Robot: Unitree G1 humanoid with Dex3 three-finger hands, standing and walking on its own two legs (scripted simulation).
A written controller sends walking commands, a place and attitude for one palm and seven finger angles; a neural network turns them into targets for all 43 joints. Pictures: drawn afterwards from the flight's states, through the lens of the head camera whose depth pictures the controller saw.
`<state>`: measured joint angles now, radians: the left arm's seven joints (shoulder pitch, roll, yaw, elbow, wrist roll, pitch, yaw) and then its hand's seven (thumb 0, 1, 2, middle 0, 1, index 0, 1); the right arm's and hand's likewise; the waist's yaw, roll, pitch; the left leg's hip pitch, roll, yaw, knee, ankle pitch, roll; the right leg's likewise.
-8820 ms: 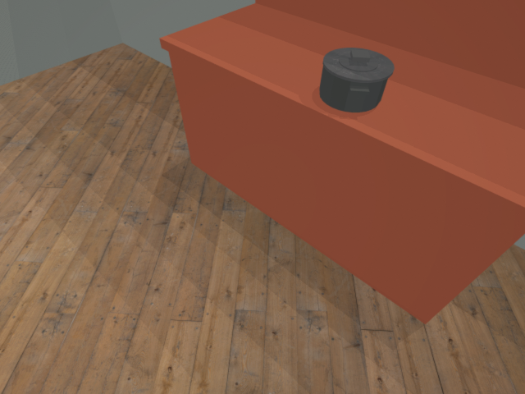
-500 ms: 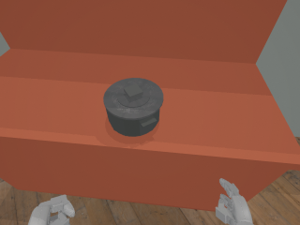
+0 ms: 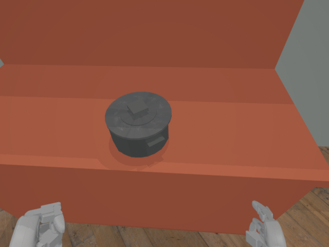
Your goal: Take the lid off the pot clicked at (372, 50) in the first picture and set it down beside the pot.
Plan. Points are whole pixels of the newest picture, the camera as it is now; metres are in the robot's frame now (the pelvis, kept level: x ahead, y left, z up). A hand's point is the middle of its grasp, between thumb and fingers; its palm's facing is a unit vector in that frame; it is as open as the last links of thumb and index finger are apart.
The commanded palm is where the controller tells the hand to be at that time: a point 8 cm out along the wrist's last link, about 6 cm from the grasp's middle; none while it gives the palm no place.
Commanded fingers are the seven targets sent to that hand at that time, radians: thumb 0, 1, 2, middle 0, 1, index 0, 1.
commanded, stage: raise the hand higher, near the body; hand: left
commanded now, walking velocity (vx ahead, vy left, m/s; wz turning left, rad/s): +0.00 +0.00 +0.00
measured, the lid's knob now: (137, 107) +0.48 +0.14 +0.07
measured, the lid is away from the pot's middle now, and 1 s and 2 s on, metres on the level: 0.00 0.00 0.00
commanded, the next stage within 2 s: reach forward and open the fingers in 0.34 s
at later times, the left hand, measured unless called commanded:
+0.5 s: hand (47, 200) +0.17 +0.26 +0.09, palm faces +0.25 -0.75 -0.61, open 3.1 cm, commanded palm +0.13 +0.28 +0.13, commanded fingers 0.00 0.80 0.90 -1.22 -1.42 -1.22 -1.42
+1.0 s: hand (37, 190) +0.19 +0.28 +0.10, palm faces -0.19 -0.06 -0.98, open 4.7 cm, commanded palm +0.18 +0.28 +0.16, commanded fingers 0.00 0.06 1.21 -0.95 -0.47 -0.95 -0.47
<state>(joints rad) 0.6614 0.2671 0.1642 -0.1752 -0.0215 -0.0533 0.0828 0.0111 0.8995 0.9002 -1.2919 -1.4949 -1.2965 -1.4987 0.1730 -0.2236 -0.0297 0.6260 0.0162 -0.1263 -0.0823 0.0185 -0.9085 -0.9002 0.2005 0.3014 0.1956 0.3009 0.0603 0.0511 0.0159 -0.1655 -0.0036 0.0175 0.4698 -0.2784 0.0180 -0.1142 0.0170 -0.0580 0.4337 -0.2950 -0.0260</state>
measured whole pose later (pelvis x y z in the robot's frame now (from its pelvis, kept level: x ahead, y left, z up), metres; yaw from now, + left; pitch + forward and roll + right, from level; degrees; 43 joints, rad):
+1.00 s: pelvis -0.03 +0.02 +0.00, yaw +1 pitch +0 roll -1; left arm 0.26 0.64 0.08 -0.27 0.75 0.00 -0.20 0.00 0.32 1.11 -1.07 -0.80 -1.07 -0.81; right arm 0.13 -0.29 0.00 0.56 0.04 0.09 0.00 0.02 -0.91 -0.90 0.20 0.30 0.20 0.30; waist 0.07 0.13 0.01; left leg -0.23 -0.03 0.02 0.44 -0.21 0.05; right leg -0.17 -0.01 -0.06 0.41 -0.23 0.00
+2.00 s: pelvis -0.04 +0.03 +0.00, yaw +1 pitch +0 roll +0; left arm -0.33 0.59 -0.13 0.02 0.80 0.20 -0.35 0.00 -0.29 1.43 -0.84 -0.08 -0.85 -0.08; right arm 0.10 -0.29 0.03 0.57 0.06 0.10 0.03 0.02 -0.91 -0.90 0.20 0.30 0.20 0.30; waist 0.04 0.12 0.03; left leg -0.24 -0.06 0.02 0.44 -0.20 0.06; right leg -0.20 -0.04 -0.06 0.46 -0.25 0.01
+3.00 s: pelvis -0.01 +0.01 +0.00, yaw +1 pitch +4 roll +1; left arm -0.80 0.41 -0.31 0.50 0.86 0.30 -0.31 0.00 -0.29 1.43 -0.84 -0.08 -0.85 -0.08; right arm 0.13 -0.29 0.02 0.63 0.08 0.14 0.02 0.01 -0.91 -0.90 0.20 0.30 0.19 0.30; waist -0.02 0.10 -0.03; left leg -0.30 -0.05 0.02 0.47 -0.24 0.04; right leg -0.28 -0.03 -0.05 0.52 -0.30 -0.01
